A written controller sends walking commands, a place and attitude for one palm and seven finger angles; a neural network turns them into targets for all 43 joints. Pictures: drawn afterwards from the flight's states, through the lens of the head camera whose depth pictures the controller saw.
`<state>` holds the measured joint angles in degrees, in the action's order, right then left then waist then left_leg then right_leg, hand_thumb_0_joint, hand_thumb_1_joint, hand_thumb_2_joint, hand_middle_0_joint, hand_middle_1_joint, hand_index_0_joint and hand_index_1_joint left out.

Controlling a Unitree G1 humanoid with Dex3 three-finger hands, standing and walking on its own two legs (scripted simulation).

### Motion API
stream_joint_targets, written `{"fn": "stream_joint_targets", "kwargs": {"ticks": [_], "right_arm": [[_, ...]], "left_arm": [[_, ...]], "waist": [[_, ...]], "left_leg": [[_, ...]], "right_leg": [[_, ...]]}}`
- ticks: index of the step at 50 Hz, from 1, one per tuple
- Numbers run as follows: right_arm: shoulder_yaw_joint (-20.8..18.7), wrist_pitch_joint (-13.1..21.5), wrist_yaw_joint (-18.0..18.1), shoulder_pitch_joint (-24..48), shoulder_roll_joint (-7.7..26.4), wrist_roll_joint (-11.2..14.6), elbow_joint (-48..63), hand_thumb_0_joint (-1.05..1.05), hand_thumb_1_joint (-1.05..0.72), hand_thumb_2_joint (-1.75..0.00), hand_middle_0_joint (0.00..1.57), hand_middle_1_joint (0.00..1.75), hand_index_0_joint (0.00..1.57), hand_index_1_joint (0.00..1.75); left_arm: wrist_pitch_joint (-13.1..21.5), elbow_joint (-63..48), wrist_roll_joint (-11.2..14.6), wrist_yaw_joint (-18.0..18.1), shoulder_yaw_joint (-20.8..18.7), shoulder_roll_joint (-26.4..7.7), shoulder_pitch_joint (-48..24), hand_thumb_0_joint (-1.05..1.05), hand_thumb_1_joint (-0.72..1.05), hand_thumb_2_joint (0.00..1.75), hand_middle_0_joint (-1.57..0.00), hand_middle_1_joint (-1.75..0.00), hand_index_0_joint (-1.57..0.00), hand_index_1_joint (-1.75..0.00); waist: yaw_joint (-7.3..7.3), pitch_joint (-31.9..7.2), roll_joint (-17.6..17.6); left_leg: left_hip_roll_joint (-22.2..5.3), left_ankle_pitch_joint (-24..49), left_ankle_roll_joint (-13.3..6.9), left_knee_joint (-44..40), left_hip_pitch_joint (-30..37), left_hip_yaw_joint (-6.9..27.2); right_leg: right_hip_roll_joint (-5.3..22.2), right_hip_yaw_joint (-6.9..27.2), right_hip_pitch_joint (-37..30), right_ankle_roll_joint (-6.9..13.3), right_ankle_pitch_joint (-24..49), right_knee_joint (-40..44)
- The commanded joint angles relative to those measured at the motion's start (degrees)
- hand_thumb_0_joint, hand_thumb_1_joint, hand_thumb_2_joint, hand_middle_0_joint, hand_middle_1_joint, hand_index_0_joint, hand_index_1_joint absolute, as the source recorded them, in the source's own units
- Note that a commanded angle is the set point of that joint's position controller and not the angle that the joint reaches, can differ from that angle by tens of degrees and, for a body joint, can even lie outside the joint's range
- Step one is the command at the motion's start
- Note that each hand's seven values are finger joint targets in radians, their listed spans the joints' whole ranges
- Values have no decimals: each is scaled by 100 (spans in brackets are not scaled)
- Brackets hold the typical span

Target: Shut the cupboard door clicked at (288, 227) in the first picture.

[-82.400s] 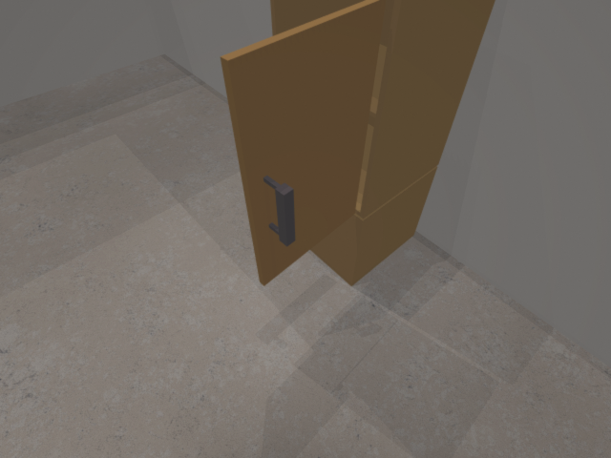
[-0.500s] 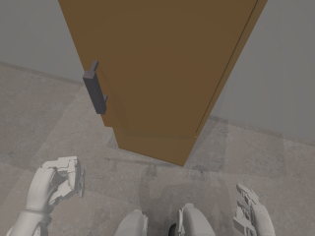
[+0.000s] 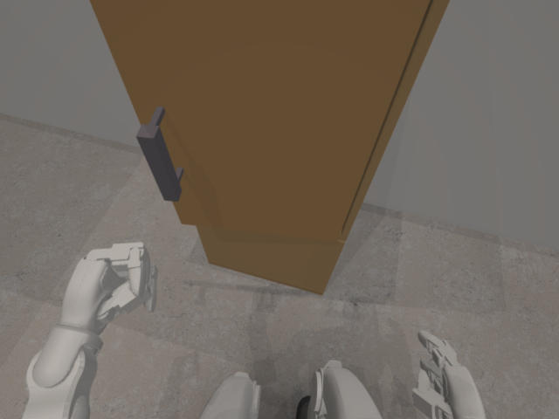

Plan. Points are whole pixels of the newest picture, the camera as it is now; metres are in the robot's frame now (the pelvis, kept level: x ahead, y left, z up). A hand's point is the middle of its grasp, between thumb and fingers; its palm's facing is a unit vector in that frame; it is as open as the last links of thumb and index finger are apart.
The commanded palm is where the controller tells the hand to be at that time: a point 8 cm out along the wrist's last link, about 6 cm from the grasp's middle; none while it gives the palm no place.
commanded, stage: bring the fist close to the handle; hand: left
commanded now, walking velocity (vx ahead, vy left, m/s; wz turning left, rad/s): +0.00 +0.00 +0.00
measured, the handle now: (166, 156) +0.49 +0.22 +0.04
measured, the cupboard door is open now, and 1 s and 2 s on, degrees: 10 10 0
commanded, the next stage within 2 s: push the door shut along its arc in 1.06 s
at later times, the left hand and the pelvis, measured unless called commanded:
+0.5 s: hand (164, 227) +0.36 +0.19 +0.05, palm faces -0.08 -1.00 -0.03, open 3.1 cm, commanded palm +0.35 +0.24 +0.05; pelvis +0.00 +0.01 +0.01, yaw -1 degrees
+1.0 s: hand (169, 210) +0.39 +0.19 +0.04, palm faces -0.07 -1.00 -0.02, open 3.1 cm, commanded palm +0.38 +0.24 +0.05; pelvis +0.01 +0.01 +0.01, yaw -1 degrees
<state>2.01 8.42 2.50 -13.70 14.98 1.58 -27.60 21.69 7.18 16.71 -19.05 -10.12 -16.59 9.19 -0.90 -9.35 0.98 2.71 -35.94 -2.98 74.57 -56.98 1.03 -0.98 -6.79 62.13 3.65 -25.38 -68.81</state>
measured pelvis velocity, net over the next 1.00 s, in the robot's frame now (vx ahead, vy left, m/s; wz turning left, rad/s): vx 0.01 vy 0.01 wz -0.02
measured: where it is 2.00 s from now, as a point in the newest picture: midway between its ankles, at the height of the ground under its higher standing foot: outside the picture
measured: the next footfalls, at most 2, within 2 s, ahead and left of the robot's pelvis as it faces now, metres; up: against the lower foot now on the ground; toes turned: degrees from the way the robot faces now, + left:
none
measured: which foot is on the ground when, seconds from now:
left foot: down 0.00-1.00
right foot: down 0.00-1.00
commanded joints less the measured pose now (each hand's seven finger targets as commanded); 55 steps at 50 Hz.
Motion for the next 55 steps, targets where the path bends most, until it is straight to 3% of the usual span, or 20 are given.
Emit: {"fn": "stream_joint_targets", "kwargs": {"ticks": [1,2,3,5,7,9,11,13,16,20,22,25,31,33,35,38,49,50,53,55], "right_arm": [[-363,247,76,24,780,5,798,0,-90,-90,20,30,20,30],[-363,242,70,36,772,4,786,0,-90,-90,20,30,20,30],[-369,234,62,22,769,-5,763,0,-90,-90,20,30,20,30],[-358,213,72,4,808,-2,751,0,-90,-90,20,30,20,30],[-358,206,68,5,802,-7,694,0,-90,-90,20,30,20,30],[-364,206,75,-28,828,-5,635,0,-90,-90,20,30,20,30],[-381,205,91,-78,842,-14,578,0,-90,-90,20,30,20,30],[-380,170,90,-113,853,-16,516,0,-90,-90,20,30,20,30],[-378,108,89,-133,860,-20,450,0,-90,-90,20,30,20,30],[-372,36,84,-225,883,-19,392,0,-90,-90,20,30,20,30],[-375,-3,73,-225,867,-34,351,0,-90,-90,20,30,20,30],[-376,-51,74,-331,896,-37,288,0,-90,-90,20,30,20,30],[-409,-173,41,-484,903,-52,121,0,-90,-90,20,30,20,30],[-421,-243,25,-550,914,-51,92,0,-90,-90,20,30,20,30],[-415,-254,-1,-558,893,-52,162,0,-90,-90,20,30,20,30],[-433,-343,-53,-559,890,-47,161,0,-90,-90,20,30,20,30],[-428,-423,-4,-527,904,-66,63,0,-90,-90,20,30,20,30],[-421,-408,21,-528,920,-62,85,0,-90,-90,20,30,20,30],[-431,-410,7,-529,889,-72,62,0,-90,-90,20,30,20,30],[-426,-413,14,-561,915,-54,64,0,-90,-90,20,30,20,30]], "left_arm": [[313,-841,110,101,-611,-880,-742,0,90,90,-130,-150,-130,-150],[337,-823,105,117,-521,-803,-962,0,90,90,-130,-150,-130,-150],[354,-721,106,135,-602,-850,-993,0,90,90,-130,-150,-130,-150],[397,-498,97,150,-671,-945,-1219,0,90,90,-130,-150,-130,-150],[443,-440,25,146,-528,-857,-1605,0,90,90,-130,-150,-130,-150],[466,-300,-11,148,-380,-768,-2002,0,90,90,-130,-150,-130,-150],[488,-195,-14,149,-475,-864,-2145,0,90,90,-130,-150,-130,-150],[460,60,-53,157,-433,-840,-2418,0,90,90,-130,-150,-130,-150],[447,404,-87,188,-623,-1017,-2682,0,90,90,-130,-150,-130,-150],[466,747,-132,230,-602,-1029,-3248,0,90,90,-130,-150,-130,-150],[486,864,-185,240,-512,-957,-3569,0,90,90,-130,-150,-130,-150],[515,1220,-203,262,-630,-1088,-3888,0,90,90,-130,-150,-130,-150],[604,1673,-299,238,-622,-1145,-4555,0,90,90,-130,-150,-130,-150],[609,1937,-309,253,-756,-1246,-4542,0,90,90,-130,-150,-130,-150],[647,1906,-287,220,-679,-1132,-4452,0,90,90,-130,-150,-130,-150],[658,1966,-282,202,-726,-1132,-4180,0,90,90,-130,-150,-130,-150],[918,2092,-325,235,-743,-1228,-4754,0,90,90,-130,-150,-130,-150],[977,1956,-318,220,-782,-1337,-4910,0,90,90,-130,-150,-130,-150],[958,1977,-298,140,-618,-1113,-4720,0,90,90,-130,-150,-130,-150],[893,2203,-258,106,-631,-1135,-4717,0,90,90,-130,-150,-130,-150]], "waist": [[22,-1638,52],[-38,-1616,38],[11,-1636,119],[-36,-1514,-56],[-55,-1612,226],[-157,-1596,118],[-97,-1844,157],[-160,-1806,79],[-88,-1818,148],[-167,-1890,76],[-187,-1982,217],[-222,-2065,56],[-241,-2314,243],[-246,-2298,133],[-187,-2388,327],[-145,-2389,130],[-318,-2067,92],[-307,-2139,227],[-246,-2410,418],[-315,-2215,185]], "left_leg": [[-105,1579,202,-1338,-43,164],[-102,1558,195,-1329,-42,154],[-95,1528,203,-1349,-63,141],[-102,1408,181,-1358,-156,149],[-107,1445,201,-1428,24,167],[-117,1418,197,-1462,103,202],[-126,1618,203,-1475,214,208],[-129,1585,205,-1483,190,204],[-123,1707,227,-1515,173,182],[-135,1841,242,-1558,286,227],[-146,1846,251,-1564,363,214],[-151,1913,243,-1546,327,243],[-190,2412,327,-1545,631,270],[-197,2386,314,-1545,558,245],[-166,2621,331,-1570,643,241],[-186,2564,313,-1615,563,199],[-177,1880,244,-1649,424,213],[-169,2015,268,-1650,507,252],[-184,2394,325,-1638,793,258],[-189,2388,314,-1621,672,283]], "right_leg": [[103,771,-2303,-163,383,1025],[112,793,-2289,-179,398,1046],[122,819,-2311,-172,353,1070],[106,841,-2277,-162,152,1116],[113,775,-2167,-157,294,1049],[106,725,-2082,-176,324,1049],[102,713,-2195,-162,575,995],[112,695,-2150,-184,594,999],[106,704,-2213,-159,746,966],[85,641,-2190,-153,885,941],[113,650,-2137,-167,943,924],[85,636,-2187,-160,1011,902],[96,610,-2141,-156,1415,841],[94,623,-2188,-165,1461,863],[76,601,-2270,-132,1584,844],[89,628,-2407,-158,1633,886],[90,672,-2182,-166,1103,1017],[69,644,-2187,-136,1152,973],[83,622,-2211,-139,1437,917],[55,594,-2149,-141,1402,940]]}}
